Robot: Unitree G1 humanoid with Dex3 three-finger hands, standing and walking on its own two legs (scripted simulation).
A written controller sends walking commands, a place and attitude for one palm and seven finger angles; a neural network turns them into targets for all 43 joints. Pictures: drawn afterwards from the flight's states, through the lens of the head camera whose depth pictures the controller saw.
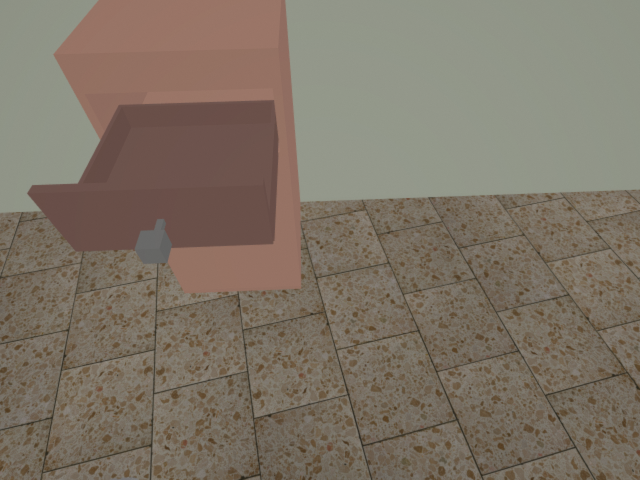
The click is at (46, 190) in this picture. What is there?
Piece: drawer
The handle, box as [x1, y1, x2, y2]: [134, 219, 171, 263]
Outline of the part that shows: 163,219 157,219 153,230 140,231 134,249 143,263 167,261 171,243 163,229 165,224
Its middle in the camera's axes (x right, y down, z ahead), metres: -0.29 +0.00 +0.68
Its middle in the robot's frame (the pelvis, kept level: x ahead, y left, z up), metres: +0.49 +0.32 -0.05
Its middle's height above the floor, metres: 0.73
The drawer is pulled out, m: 0.30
